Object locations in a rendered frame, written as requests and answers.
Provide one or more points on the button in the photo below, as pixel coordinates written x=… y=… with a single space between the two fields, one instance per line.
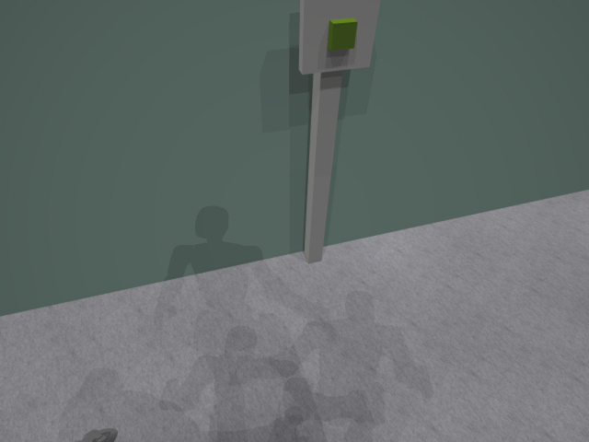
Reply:
x=342 y=33

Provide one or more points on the panel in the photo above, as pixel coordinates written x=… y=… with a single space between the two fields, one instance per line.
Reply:
x=316 y=58

